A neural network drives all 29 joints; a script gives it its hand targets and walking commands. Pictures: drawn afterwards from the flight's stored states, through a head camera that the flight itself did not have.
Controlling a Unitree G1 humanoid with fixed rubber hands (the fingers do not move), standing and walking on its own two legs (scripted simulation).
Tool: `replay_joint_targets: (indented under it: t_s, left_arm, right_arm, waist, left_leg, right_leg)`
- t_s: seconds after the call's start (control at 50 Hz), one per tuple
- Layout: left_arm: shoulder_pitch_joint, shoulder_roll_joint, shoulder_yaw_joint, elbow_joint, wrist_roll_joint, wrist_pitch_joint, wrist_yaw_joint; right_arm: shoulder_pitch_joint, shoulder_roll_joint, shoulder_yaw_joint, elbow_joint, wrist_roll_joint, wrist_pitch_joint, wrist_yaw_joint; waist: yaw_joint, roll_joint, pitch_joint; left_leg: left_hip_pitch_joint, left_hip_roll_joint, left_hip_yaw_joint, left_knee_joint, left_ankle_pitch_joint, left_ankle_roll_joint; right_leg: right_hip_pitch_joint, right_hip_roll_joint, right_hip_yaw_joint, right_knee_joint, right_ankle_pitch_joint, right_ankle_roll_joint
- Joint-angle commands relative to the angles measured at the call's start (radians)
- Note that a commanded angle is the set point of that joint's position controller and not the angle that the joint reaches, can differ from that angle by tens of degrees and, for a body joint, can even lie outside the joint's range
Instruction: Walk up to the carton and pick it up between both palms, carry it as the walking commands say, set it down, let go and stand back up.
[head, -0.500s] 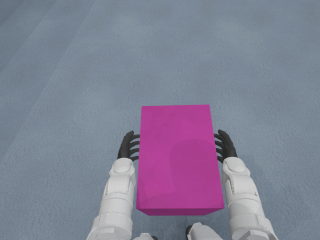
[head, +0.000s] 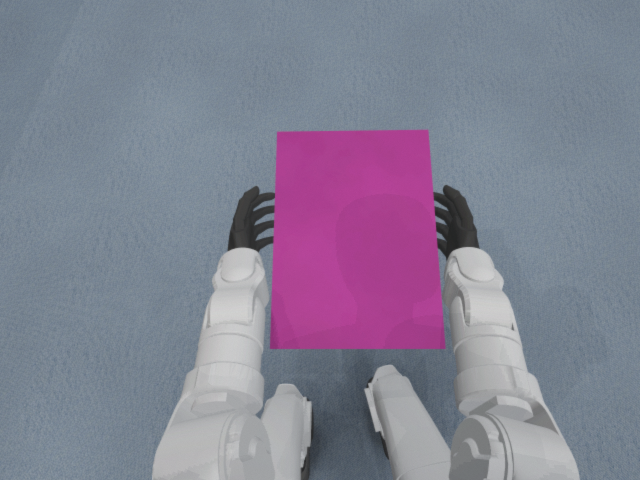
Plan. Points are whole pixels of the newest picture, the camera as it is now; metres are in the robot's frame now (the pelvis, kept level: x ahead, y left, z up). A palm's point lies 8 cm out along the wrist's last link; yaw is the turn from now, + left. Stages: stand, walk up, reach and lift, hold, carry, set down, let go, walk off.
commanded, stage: set down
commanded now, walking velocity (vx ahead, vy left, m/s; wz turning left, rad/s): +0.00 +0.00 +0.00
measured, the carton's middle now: (349, 257) +0.39 -0.05 -0.13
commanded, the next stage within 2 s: none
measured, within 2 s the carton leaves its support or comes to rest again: neither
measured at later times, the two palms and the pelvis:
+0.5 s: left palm (261, 247) +0.43 +0.08 -0.15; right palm (441, 245) +0.40 -0.19 -0.15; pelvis +0.00 +0.00 -0.07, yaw +0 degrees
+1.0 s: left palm (273, 247) +0.46 +0.07 -0.23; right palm (431, 246) +0.42 -0.20 -0.23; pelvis -0.03 +0.00 -0.14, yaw +1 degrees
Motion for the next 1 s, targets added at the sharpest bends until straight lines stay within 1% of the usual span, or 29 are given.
replay_joint_targets:
  t_s: [0.0,0.18,0.3,0.42,0.64,0.8,0.98]
  left_arm:
    - [-0.506,-0.941,-0.5,0.053,-0.075,-0.027,-0.161]
    - [-0.545,-0.922,-0.501,0.053,-0.1,-0.027,-0.144]
    - [-0.577,-0.906,-0.5,0.058,-0.108,-0.031,-0.127]
    - [-0.63,-0.9,-0.496,0.069,-0.117,-0.033,-0.107]
    - [-0.765,-0.896,-0.467,0.104,-0.132,-0.011,-0.082]
    - [-0.856,-0.882,-0.426,0.136,-0.129,0.011,-0.08]
    - [-0.937,-0.849,-0.393,0.158,-0.131,0.023,-0.085]
  right_arm:
    - [-0.547,0.883,0.538,0.05,0.083,-0.021,0.177]
    - [-0.571,0.869,0.523,0.072,0.091,-0.018,0.167]
    - [-0.6,0.846,0.511,0.085,0.101,-0.022,0.158]
    - [-0.653,0.824,0.502,0.096,0.114,-0.026,0.151]
    - [-0.797,0.792,0.482,0.12,0.133,-0.01,0.151]
    - [-0.893,0.775,0.448,0.143,0.129,0.008,0.16]
    - [-0.975,0.759,0.426,0.161,0.132,0.021,0.167]
  waist:
    - [-0.032,-0.034,-0.746]
    - [-0.035,-0.03,-0.832]
    - [-0.038,-0.025,-0.876]
    - [-0.042,-0.019,-0.91]
    - [-0.053,-0.014,-0.944]
    - [-0.062,-0.011,-0.952]
    - [-0.065,-0.011,-0.979]
  left_leg:
    - [0.212,-0.056,0.037,-0.092,0.117,-0.014]
    - [0.12,-0.073,0.052,0.025,0.182,-0.023]
    - [0.058,-0.082,0.063,0.098,0.194,-0.028]
    - [0.002,-0.092,0.072,0.166,0.17,-0.031]
    - [-0.071,-0.107,0.09,0.275,0.09,-0.033]
    - [-0.127,-0.117,0.105,0.343,0.053,-0.034]
    - [-0.203,-0.124,0.122,0.42,0.051,-0.033]
  right_leg:
    - [0.436,0.07,-0.064,-0.039,0.193,-0.007]
    - [0.328,0.078,-0.07,0.07,0.256,0.003]
    - [0.259,0.084,-0.075,0.138,0.271,0.008]
    - [0.184,0.089,-0.084,0.207,0.247,0.01]
    - [0.06,0.099,-0.113,0.319,0.159,0.013]
    - [-0.015,0.101,-0.129,0.385,0.124,0.013]
    - [-0.07,0.098,-0.138,0.453,0.132,0.017]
